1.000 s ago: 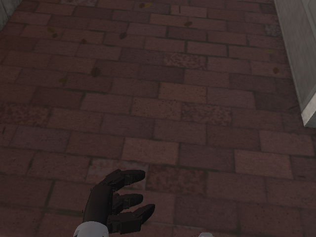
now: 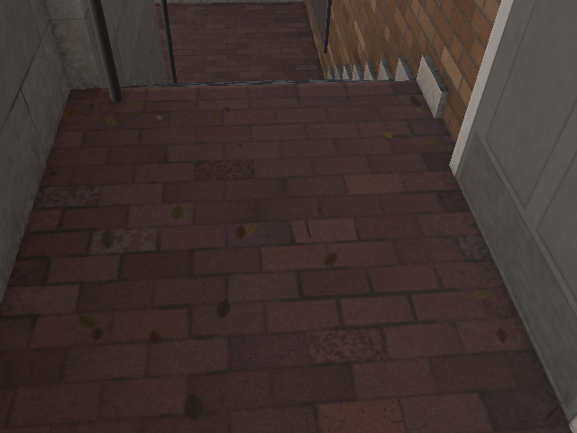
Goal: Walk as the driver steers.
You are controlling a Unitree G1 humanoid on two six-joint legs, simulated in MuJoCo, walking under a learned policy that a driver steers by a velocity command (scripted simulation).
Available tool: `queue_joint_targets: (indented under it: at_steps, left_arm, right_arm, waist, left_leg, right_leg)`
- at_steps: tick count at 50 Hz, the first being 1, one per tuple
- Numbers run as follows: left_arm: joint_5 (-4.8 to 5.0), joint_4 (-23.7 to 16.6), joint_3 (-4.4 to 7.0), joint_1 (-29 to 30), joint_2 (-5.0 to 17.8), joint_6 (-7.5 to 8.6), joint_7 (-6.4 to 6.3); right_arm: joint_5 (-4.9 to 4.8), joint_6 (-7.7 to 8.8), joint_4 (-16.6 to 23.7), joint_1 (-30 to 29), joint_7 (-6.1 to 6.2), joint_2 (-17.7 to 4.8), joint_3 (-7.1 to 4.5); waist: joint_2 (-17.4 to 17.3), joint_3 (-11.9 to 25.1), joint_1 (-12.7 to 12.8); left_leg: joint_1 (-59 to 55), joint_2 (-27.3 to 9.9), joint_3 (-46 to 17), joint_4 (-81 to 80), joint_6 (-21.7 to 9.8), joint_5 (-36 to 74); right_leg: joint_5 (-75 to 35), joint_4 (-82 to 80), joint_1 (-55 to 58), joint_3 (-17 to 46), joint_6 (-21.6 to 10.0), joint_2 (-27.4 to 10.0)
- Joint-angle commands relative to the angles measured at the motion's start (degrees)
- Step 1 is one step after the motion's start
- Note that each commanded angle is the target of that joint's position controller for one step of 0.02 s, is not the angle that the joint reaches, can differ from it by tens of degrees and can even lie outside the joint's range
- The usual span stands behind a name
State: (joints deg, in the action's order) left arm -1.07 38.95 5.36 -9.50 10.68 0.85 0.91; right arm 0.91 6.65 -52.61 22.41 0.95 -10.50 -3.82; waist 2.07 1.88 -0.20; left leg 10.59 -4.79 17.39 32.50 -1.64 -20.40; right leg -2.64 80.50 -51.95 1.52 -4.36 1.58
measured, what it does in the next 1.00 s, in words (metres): walks ahead, turning right: right foot, then left foot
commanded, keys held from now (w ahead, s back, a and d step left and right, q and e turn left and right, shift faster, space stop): w+e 0.38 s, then no key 0.62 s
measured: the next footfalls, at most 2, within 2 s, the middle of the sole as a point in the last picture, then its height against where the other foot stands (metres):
right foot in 0.28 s outside the picture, level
left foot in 0.74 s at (288, 411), level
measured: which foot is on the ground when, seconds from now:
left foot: down 0.00-0.30, up 0.32-0.72, down 0.74-1.00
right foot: up 0.00-0.26, down 0.28-0.76, up 0.78-1.00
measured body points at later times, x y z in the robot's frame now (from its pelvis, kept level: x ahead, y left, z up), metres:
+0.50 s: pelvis +0.28 -0.03 +0.01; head +0.31 -0.04 +0.46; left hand +0.40 +0.23 -0.11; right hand +0.38 -0.31 -0.09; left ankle +0.35 +0.15 -0.64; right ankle +0.26 -0.06 -0.73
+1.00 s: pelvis +0.45 -0.02 +0.01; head +0.47 -0.02 +0.46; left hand +0.62 +0.18 -0.13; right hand +0.46 -0.28 -0.11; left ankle +0.57 +0.02 -0.73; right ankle +0.39 -0.13 -0.71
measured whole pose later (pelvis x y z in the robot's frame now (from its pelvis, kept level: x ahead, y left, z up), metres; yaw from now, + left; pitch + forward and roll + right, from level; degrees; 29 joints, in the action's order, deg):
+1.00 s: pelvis +0.45 -0.02 +0.01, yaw -21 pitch -1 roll -1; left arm -1.0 48.3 2.1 -12.6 12.1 -2.8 -1.6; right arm 1.3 2.8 -48.0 12.2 0.2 -11.5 0.1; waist 0.7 -3.0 -0.7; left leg 18.8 1.5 2.2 23.8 -3.8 -4.1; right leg 26.0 38.8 -14.6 1.6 -0.3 2.1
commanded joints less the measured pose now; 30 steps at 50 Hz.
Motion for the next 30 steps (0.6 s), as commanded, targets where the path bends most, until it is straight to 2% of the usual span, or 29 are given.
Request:
queue_joint_targets:
  at_steps: [1,3,4,6,7,8,10,12,13,14,15,16,17,18,19,20,21,22,23,25,26,28,30]
  left_arm:
    - [0.51,-0.17,1.66,-0.49,3.84,-0.45,1.34]
    - [-0.46,-0.90,1.22,3.26,2.15,-0.73,2.61]
    - [-0.13,-0.76,0.89,4.15,1.70,-0.95,3.03]
    - [-0.13,-1.80,0.40,7.33,1.64,-0.63,3.99]
    - [0.15,-1.60,0.28,7.19,1.62,-0.64,4.02]
    - [0.33,-1.75,0.29,7.32,2.27,-0.74,3.86]
    - [-0.26,-1.68,0.51,4.50,3.48,-1.15,3.00]
    - [0.23,0.34,1.43,-2.49,5.98,-0.86,1.88]
    - [0.42,2.34,2.19,-7.97,7.63,-0.17,0.97]
    - [-0.35,4.86,3.15,-16.03,9.37,0.58,0.17]
    - [-1.38,5.19,4.58,-17.29,15.19,0.51,-0.90]
    - [-0.66,3.71,4.76,-13.35,17.95,0.32,-0.74]
    - [-0.08,3.08,4.38,-13.90,16.88,0.57,-0.39]
    - [-0.37,3.83,3.66,-12.45,15.10,1.06,-0.69]
    - [-0.28,3.44,2.82,-10.35,12.59,1.55,-0.70]
    - [0.40,2.76,1.80,-8.46,10.10,2.20,-0.93]
    - [0.63,2.57,1.09,-8.08,9.18,2.91,-1.06]
    - [0.83,2.88,0.83,-8.93,9.47,3.82,-0.94]
    - [0.90,3.00,0.55,-9.27,9.55,4.42,-0.81]
    - [0.33,3.72,0.49,-11.41,10.01,4.53,-0.93]
    - [0.31,4.09,0.41,-12.56,9.73,4.34,-1.01]
    - [0.57,4.87,0.10,-13.97,9.32,3.74,-1.19]
    - [0.80,5.45,-0.23,-14.14,8.55,3.21,-1.78]
  right_arm:
    - [-0.30,2.49,4.25,-2.30,0.58,-4.82,-0.39]
    - [0.10,2.51,2.92,1.10,0.76,-5.31,-0.35]
    - [0.46,2.16,3.11,0.49,0.84,-5.63,-0.36]
    - [0.67,1.85,3.06,1.80,1.35,-5.62,-0.25]
    - [0.54,1.44,3.12,1.61,1.43,-5.93,-0.48]
    - [0.33,0.82,3.00,2.18,1.71,-6.90,-0.59]
    - [0.03,-0.86,1.96,4.51,2.34,-9.83,-1.42]
    - [-0.42,-2.80,2.74,3.78,2.00,-12.33,-2.29]
    - [-0.90,-3.53,3.25,2.55,1.45,-12.87,-2.46]
    - [-0.88,-3.67,4.75,0.14,1.32,-12.79,-2.50]
    - [-1.31,-3.45,9.64,-2.79,1.15,-6.58,-1.28]
    - [-0.63,-2.15,13.03,-6.14,1.04,-5.80,-0.93]
    - [-0.18,-0.99,15.14,-10.37,0.21,-6.96,-0.82]
    - [-0.90,0.00,15.09,-9.15,-0.16,-7.66,-0.43]
    - [-0.29,0.12,14.75,-7.96,-0.26,-8.20,-0.46]
    - [1.12,-0.76,14.48,-6.71,-0.31,-8.65,-0.39]
    - [1.99,-1.96,13.54,-4.89,-0.41,-8.39,-0.22]
    - [2.59,-2.92,13.38,-4.63,-0.55,-7.93,0.07]
    - [2.76,-3.47,12.98,-3.84,-0.74,-7.32,0.38]
    - [2.66,-3.57,13.44,-6.29,-1.02,-5.78,1.22]
    - [2.65,-3.64,13.90,-8.53,-1.25,-5.78,1.36]
    - [2.07,-3.82,14.75,-13.30,-1.54,-5.38,1.96]
    - [1.37,-3.35,14.38,-15.13,-2.31,-5.70,2.21]
  waist:
    - [-3.97,-4.78,1.87]
    - [-4.45,-4.88,0.44]
    - [-4.66,-4.79,0.44]
    - [-6.50,-6.89,-1.37]
    - [-7.33,-7.07,-1.48]
    - [-7.92,-7.66,-1.62]
    - [-10.22,-6.62,-0.46]
    - [-11.97,-2.95,2.51]
    - [-11.46,-1.12,4.98]
    - [-8.42,2.52,9.81]
    - [2.17,4.33,7.45]
    - [2.72,5.74,4.25]
    - [-3.87,4.17,5.08]
    - [-4.85,1.07,3.50]
    - [-6.59,-0.85,1.23]
    - [-6.18,-1.86,-0.42]
    - [-5.77,-0.94,-1.25]
    - [-5.94,-0.23,-1.64]
    - [-4.87,0.22,-1.93]
    - [-1.29,-0.05,-0.64]
    - [0.88,-0.53,0.42]
    - [3.62,-0.58,2.36]
    - [4.77,0.58,3.18]
  left_leg:
    - [-4.63,-11.16,-6.39,-21.80,-2.34,12.76]
    - [-10.94,-10.41,-4.05,-22.40,-3.12,15.33]
    - [-11.87,-9.70,-2.59,-23.35,-3.08,16.51]
    - [-15.06,-10.08,-0.66,-24.90,-3.99,21.06]
    - [-15.94,-9.59,1.20,-24.12,-3.74,29.89]
    - [-16.88,-9.57,2.22,-21.95,-3.47,41.89]
    - [-22.47,-11.59,2.78,-14.54,-2.90,65.66]
    - [-24.31,-12.34,2.57,-2.71,-3.57,74.54]
    - [-20.53,-12.18,2.09,6.78,-3.90,71.34]
    - [-9.45,-11.20,0.90,20.49,-2.63,57.44]
    - [16.77,-2.99,-0.79,38.87,0.84,19.69]
    - [29.47,7.03,-13.02,50.21,2.73,-8.05]
    - [31.44,2.93,-21.46,50.21,2.88,-3.79]
    - [30.62,0.66,-21.35,47.67,2.32,0.69]
    - [28.87,-1.28,-21.03,43.26,2.15,3.05]
    - [26.34,-1.97,-20.61,41.91,2.78,3.23]
    - [23.80,-2.41,-20.39,40.22,3.60,2.59]
    - [22.48,-2.40,-19.86,38.08,4.20,2.39]
    - [21.53,-2.26,-19.01,34.36,4.37,3.24]
    - [21.63,-0.41,-16.81,26.86,3.70,7.35]
    - [22.10,0.67,-15.63,22.42,3.44,9.62]
    - [21.21,2.15,-14.45,13.54,2.77,14.36]
    - [19.28,3.06,-14.61,6.13,1.61,20.26]
  right_leg:
    - [-2.76,-11.82,0.52,-0.41,-0.27,-2.22]
    - [-2.29,-19.60,1.37,-3.32,-1.21,-2.62]
    - [-1.58,-24.28,3.85,-5.88,-1.38,-2.85]
    - [1.85,-33.68,7.96,-9.07,-1.92,-3.47]
    - [4.31,-38.22,12.42,-10.74,-2.64,-2.66]
    - [7.31,-41.00,15.77,-12.96,-3.33,-0.99]
    - [13.91,-43.33,18.67,-15.25,-5.56,2.02]
    - [19.29,-45.72,25.46,-15.31,-7.68,4.85]
    - [21.78,-48.69,32.48,-14.39,-8.63,6.30]
    - [20.78,-53.05,46.62,-7.32,-10.04,4.69]
    - [27.43,-53.05,63.22,17.05,-15.77,-8.97]
    - [24.13,-62.94,64.90,42.83,-21.10,-17.57]
    - [18.13,-66.46,61.17,39.58,-20.14,-18.69]
    - [11.21,-66.47,55.94,31.89,-18.66,-17.53]
    - [6.42,-66.77,51.45,25.70,-15.89,-14.74]
    - [-2.94,-66.83,46.77,20.47,-14.36,-12.73]
    - [-12.91,-66.29,45.03,16.87,-13.64,-11.76]
    - [-21.45,-65.62,44.24,14.35,-13.08,-11.31]
    - [-30.35,-64.75,43.65,11.20,-12.02,-10.45]
    - [-37.91,-63.67,43.44,6.71,-9.41,-7.00]
    - [-38.83,-63.43,44.04,5.31,-7.65,-5.77]
    - [-37.78,-63.18,45.65,3.54,-5.08,-4.46]
    - [-32.74,-62.93,48.50,3.20,-3.49,-4.77]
